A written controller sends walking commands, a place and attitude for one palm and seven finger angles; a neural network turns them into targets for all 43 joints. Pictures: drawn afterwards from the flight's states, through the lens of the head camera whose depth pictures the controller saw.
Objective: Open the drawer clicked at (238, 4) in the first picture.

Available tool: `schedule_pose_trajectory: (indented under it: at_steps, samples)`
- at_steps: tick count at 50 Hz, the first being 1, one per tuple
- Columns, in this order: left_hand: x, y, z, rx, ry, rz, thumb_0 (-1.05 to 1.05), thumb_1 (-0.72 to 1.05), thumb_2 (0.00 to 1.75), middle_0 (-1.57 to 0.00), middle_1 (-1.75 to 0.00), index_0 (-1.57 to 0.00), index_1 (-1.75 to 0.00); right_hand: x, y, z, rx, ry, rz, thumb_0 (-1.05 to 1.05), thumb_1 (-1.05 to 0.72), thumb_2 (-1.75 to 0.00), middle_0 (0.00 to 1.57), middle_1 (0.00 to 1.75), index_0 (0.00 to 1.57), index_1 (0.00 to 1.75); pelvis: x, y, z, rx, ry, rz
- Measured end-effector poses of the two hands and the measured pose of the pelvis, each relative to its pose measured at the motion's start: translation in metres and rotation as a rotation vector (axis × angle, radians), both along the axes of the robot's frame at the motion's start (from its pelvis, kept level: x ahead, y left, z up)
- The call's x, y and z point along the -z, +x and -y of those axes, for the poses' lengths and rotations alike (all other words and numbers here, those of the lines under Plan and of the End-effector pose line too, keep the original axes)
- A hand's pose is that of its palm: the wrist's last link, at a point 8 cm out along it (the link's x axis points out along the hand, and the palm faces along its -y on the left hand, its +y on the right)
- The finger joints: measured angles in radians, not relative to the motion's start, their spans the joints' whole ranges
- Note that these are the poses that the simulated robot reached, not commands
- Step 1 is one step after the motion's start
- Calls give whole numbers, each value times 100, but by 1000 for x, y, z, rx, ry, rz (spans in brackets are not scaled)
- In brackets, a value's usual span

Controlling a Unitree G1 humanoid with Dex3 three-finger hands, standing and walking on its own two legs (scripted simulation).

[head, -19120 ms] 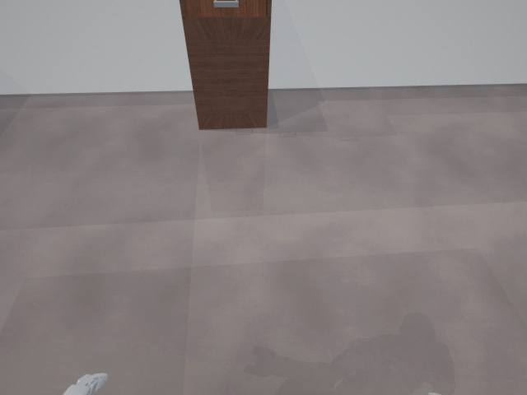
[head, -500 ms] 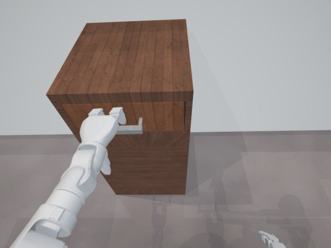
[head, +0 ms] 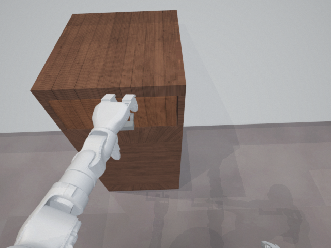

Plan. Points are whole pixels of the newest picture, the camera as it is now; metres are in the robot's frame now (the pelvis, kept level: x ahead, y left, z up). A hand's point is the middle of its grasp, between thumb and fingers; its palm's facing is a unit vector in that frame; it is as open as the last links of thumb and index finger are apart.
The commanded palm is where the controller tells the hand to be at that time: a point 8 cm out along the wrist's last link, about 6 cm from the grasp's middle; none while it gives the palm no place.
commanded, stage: move the hooked fingers above the handle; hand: left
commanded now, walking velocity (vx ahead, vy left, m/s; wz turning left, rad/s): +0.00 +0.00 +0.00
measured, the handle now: (116, 121) +0.48 +0.17 -0.02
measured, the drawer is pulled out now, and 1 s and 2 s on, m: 0.00 0.00 0.00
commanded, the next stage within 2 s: none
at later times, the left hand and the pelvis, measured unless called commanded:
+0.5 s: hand (116, 122) +0.43 +0.14 +0.04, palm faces -0.06 -0.02 -1.00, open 13.8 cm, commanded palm +0.41 +0.18 +0.08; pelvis -0.02 +0.00 +0.00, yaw -2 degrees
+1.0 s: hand (109, 122) +0.43 +0.17 +0.03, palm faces +0.01 -0.02 -1.00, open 13.4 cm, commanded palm +0.41 +0.17 +0.09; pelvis -0.01 +0.02 +0.00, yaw -1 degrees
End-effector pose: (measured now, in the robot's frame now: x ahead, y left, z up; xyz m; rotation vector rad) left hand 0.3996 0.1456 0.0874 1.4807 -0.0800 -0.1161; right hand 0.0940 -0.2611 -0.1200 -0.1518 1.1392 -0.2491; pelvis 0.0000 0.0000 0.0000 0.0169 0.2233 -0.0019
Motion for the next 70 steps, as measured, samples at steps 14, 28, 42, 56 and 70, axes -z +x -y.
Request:
schedule_pose_trajectory:
  at_steps: [14,28,42,56,70]
  samples:
    - [-14,15,16,-163,58,63,0,-49,31,-39,-126,-36,-130,8,-51,-17,88,69,-84,1,-91,-90,20,30,20,29,-3,-13,-2,39,3,4]
    - [8,6,-22,-184,71,-84,0,-49,31,-32,-122,-31,-122,-7,-67,4,100,-31,-34,1,-90,-90,20,30,20,29,-2,-25,-1,38,-4,8]
    - [10,12,-29,-113,23,72,-1,-49,31,-40,-126,-35,-123,14,-57,-11,37,8,-110,1,-91,-90,20,30,20,29,8,-8,-15,-10,-24,-49]
    - [-1,12,-18,-182,47,-29,0,-49,31,-34,-121,-35,-123,3,-26,-38,27,70,-16,1,-90,-90,20,30,20,29,0,-9,-18,10,-15,2]
    - [3,9,-11,-124,34,50,0,-49,31,-34,-122,-32,-120,3,-41,-15,54,21,-48,1,-91,-90,20,30,20,29,1,-10,-15,28,-11,-6]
